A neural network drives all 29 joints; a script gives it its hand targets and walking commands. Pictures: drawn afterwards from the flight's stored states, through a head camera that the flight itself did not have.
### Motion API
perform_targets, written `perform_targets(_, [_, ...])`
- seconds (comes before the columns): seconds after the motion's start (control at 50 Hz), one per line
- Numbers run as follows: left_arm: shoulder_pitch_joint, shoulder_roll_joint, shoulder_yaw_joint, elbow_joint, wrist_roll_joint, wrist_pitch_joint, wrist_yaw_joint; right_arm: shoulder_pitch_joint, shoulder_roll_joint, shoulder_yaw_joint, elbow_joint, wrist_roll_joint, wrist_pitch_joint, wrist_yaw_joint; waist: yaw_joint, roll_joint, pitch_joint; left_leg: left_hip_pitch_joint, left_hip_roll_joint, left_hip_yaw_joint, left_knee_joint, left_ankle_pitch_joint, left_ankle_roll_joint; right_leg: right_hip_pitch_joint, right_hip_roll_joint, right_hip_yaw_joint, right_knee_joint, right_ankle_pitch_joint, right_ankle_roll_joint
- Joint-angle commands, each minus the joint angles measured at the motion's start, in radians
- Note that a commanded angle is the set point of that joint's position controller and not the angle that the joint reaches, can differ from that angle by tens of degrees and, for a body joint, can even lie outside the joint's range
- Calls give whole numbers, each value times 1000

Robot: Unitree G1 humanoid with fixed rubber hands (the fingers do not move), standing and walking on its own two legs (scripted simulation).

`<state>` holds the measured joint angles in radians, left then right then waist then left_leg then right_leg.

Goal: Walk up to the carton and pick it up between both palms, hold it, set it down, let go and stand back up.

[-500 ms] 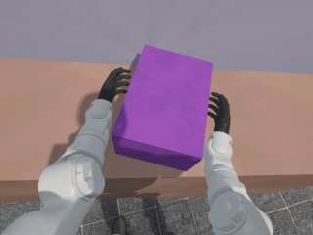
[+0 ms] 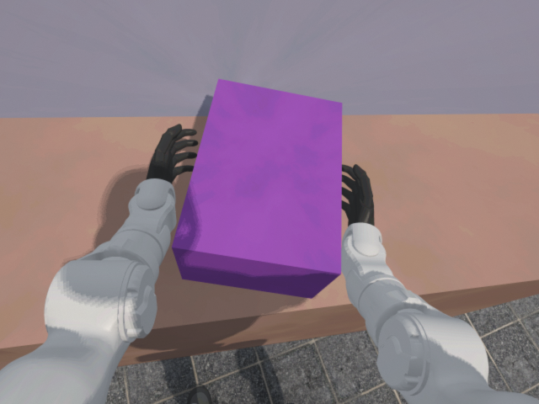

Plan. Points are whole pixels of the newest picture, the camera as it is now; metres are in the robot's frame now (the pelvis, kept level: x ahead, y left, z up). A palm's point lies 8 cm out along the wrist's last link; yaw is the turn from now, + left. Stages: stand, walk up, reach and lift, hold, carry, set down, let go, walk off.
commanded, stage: set down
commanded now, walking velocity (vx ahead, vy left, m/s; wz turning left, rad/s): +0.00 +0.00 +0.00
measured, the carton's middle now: (264, 188) +0.46 -0.01 -0.02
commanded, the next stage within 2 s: none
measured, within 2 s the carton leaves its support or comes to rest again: neither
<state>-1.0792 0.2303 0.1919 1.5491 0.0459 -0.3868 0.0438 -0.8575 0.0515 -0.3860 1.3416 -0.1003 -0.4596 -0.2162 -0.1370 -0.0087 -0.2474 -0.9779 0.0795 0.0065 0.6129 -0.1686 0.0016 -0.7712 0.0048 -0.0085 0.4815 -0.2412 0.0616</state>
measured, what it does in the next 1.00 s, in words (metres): stands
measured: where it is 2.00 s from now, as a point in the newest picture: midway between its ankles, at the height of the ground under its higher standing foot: outside the picture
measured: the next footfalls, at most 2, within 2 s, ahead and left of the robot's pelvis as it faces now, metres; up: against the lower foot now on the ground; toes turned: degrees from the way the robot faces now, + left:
none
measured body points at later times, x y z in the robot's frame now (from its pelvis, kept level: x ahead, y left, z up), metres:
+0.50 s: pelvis -0.02 +0.00 +0.00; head +0.08 +0.04 +0.43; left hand +0.48 +0.18 +0.07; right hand +0.42 -0.21 +0.07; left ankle +0.04 +0.11 -0.71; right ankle -0.04 -0.17 -0.71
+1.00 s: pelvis -0.03 +0.00 +0.01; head +0.04 +0.06 +0.45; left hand +0.48 +0.19 +0.12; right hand +0.42 -0.18 +0.13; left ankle +0.04 +0.11 -0.71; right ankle -0.04 -0.17 -0.71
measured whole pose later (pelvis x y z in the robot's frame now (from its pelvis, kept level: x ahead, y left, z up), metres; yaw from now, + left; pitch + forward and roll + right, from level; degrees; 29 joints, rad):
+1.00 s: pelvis -0.03 +0.00 +0.01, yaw +2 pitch +19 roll -4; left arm -1.18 0.40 -0.18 1.43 -0.30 -0.07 -0.02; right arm -0.99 -0.12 -0.04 1.15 0.33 0.00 -0.23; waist -0.18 -0.04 -0.22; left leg -0.76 0.06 0.00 0.55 -0.12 0.00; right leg -0.57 -0.01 -0.02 0.47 -0.23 0.06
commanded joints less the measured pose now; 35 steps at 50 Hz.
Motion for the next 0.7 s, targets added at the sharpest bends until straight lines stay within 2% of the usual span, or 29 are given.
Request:
perform_targets(0.0, [-465, 86, -79, -115, -61, -74, 8, -404, -226, 87, -125, 103, -76, 9, 12, 297, -901, 962, -36, 19, 217, 712, -159, -54, 87, -121, 58, 485, -46])
perform_targets(0.02, [-471, 89, -79, -136, -65, -78, 8, -399, -236, 97, -127, 116, -78, 12, 19, 303, -911, 966, -36, 18, 221, 737, -163, -61, 88, -122, 60, 482, -46])
perform_targets(0.06, [-459, 103, -80, -98, -64, -73, 2, -399, -257, 117, -77, 142, -68, 19, 11, 274, -853, 955, -38, 19, 222, 748, -157, -45, 87, -118, 66, 487, -38])
perform_targets(0.12, [-436, 122, -83, -102, -70, -70, -3, -383, -283, 149, -45, 187, -61, 31, 11, 254, -809, 959, -37, 9, 206, 750, -148, -49, 86, -113, 73, 496, -27])
perform_targets(0.16, [-449, 134, -104, -127, -101, -75, -10, -404, -295, 174, -80, 215, -52, 35, 5, 225, -832, 925, -45, 12, 198, 722, -136, -17, 83, -108, 77, 528, -21])
perform_targets(0.18, [-467, 148, -117, -197, -116, -74, -8, -411, -311, 177, -131, 234, -50, 38, 4, 245, -897, 948, -46, 14, 193, 735, -143, -4, 86, -109, 81, 550, -18])
perform_targets(0.2, [-470, 144, -146, -197, -137, -71, -9, -417, -324, 177, -136, 235, -45, 41, -15, 243, -902, 958, -44, 9, 190, 735, -144, -14, 88, -113, 75, 543, -20])
perform_targets(0.22, [-487, 153, -163, -238, -158, -69, -9, -432, -341, 186, -178, 247, -41, 46, -12, 250, -944, 985, -42, 10, 192, 746, -150, -21, 90, -114, 71, 538, -25])
perform_targets(0.28, [-498, 166, -223, -267, -211, -41, -24, -453, -374, 212, -239, 278, -6, 52, -35, 231, -968, 1011, -47, 11, 179, 733, -143, 10, 90, -114, 55, 554, -28])
perform_targets(0.3, [-504, 165, -245, -288, -235, -24, -31, -472, -389, 227, -269, 293, 11, 53, -34, 219, -978, 1015, -50, 9, 172, 721, -138, 25, 89, -115, 51, 556, -27])
perform_targets(0.34, [-529, 185, -271, -328, -265, 4, -42, -493, -408, 240, -315, 318, 50, 56, -33, 217, -951, 1012, -53, 7, 146, 643, -133, 26, 84, -114, 40, 483, -28])
perform_targets(0.36, [-539, 188, -294, -313, -287, 20, -46, -509, -418, 248, -318, 326, 77, 58, -41, 207, -914, 1015, -52, 4, 131, 599, -127, 19, 80, -114, 27, 444, -30])
perform_targets(0.4, [-561, 206, -309, -273, -311, 53, -56, -523, -410, 277, -314, 343, 139, 57, -33, 175, -821, 980, -53, 7, 93, 470, -104, 20, 67, -107, 9, 344, -31])
perform_targets(0.42, [-570, 213, -326, -257, -328, 72, -59, -533, -413, 275, -311, 348, 171, 54, -46, 154, -770, 957, -53, 5, 73, 392, -92, 19, 60, -101, 2, 292, -30])
perform_targets(0.46, [-594, 219, -356, -222, -362, 104, -59, -564, -397, 294, -308, 368, 232, 56, -30, 130, -677, 869, -53, 2, 31, 214, -65, 7, 44, -93, -7, 136, -37])
perform_targets(0.5, [-623, 235, -399, -162, -410, 135, -56, -611, -392, 301, -304, 376, 296, 58, -33, 105, -589, 791, -55, 0, -3, 43, -41, -7, 29, -84, -13, -6, -40])
perform_targets(0.58, [-671, 246, -466, -94, -468, 193, -49, -679, -385, 318, -279, 402, 385, 51, -41, 89, -521, 737, -56, -12, -33, -92, -18, -8, 12, -74, -9, -78, -45])
perform_targets(0.6, [-687, 255, -469, -105, -476, 202, -47, -693, -384, 319, -297, 405, 399, 47, -40, 90, -536, 735, -58, -10, -36, -92, -17, 0, 11, -71, -5, -62, -45])
perform_targets(0.62, [-693, 263, -476, -73, -472, 218, -48, -696, -380, 317, -265, 404, 421, 42, -50, 93, -505, 734, -59, -16, -42, -113, -14, 2, 8, -68, -6, -64, -46])
perform_targets(0.68, [-701, 285, -462, -59, -458, 251, -48, -702, -372, 335, -233, 419, 461, 27, -48, 104, -477, 740, -67, -11, -47, -81, -7, 51, 2, -59, -14, -6, -45])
